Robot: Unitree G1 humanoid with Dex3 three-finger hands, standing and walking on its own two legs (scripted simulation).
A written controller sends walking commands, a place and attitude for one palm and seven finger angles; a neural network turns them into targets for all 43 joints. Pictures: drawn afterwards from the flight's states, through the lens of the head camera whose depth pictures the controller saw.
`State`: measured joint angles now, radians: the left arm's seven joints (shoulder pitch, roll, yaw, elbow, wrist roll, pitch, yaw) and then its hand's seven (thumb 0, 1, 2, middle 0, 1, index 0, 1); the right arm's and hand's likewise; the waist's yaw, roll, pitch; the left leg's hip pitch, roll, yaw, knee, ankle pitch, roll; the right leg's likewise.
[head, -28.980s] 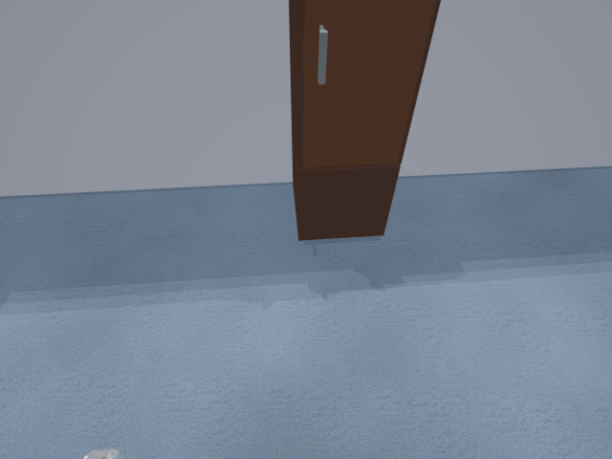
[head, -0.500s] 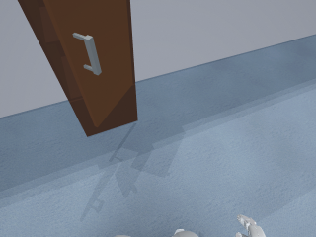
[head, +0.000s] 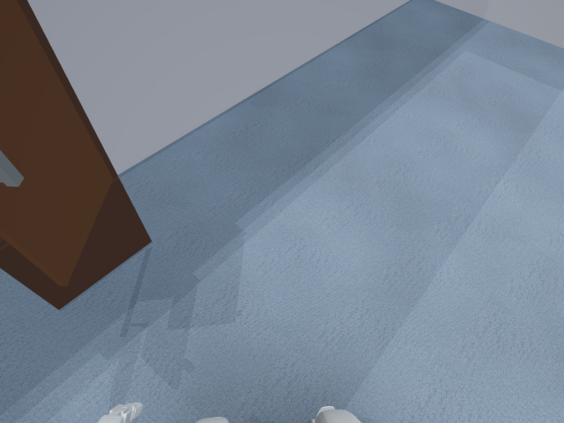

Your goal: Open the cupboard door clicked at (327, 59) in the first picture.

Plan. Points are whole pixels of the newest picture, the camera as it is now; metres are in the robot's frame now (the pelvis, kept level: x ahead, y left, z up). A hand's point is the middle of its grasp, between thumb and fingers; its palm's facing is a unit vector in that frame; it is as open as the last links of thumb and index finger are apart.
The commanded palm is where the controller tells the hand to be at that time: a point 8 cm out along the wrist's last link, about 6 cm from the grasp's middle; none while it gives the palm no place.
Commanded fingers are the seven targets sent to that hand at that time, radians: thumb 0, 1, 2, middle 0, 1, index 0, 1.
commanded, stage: walk to a spot facing it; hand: left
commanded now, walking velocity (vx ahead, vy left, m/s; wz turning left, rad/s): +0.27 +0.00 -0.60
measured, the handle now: out of the picture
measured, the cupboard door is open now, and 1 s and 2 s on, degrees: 40 40 40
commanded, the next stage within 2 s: turn to face it in 1.74 s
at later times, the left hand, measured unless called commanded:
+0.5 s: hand (204, 387) +0.19 +0.13 -0.15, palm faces -0.28 -0.94 -0.19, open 7.4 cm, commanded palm none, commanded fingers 0.00 0.90 0.90 -0.20 -0.30 -0.20 -0.30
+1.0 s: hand (313, 241) +0.47 -0.06 -0.15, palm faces -0.50 -0.84 -0.22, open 7.4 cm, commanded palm none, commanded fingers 0.00 0.90 0.90 -0.20 -0.30 -0.20 -0.30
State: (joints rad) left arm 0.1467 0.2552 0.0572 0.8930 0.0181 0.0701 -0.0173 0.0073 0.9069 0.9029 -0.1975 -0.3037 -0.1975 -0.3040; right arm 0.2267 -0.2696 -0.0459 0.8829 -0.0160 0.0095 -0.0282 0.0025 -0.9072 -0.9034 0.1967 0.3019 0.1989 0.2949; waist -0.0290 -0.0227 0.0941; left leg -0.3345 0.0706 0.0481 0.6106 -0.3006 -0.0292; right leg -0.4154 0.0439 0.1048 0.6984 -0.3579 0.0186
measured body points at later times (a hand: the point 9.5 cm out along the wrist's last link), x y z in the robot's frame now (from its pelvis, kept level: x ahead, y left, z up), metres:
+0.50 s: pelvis +0.09 -0.05 +0.02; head +0.13 -0.05 +0.46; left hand +0.20 +0.18 -0.14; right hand +0.10 -0.32 -0.11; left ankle +0.19 +0.06 -0.70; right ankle +0.04 -0.16 -0.72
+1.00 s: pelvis +0.26 -0.16 +0.00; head +0.29 -0.18 +0.45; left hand +0.49 -0.01 -0.13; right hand +0.07 -0.32 -0.15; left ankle +0.25 +0.02 -0.66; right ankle +0.25 -0.26 -0.72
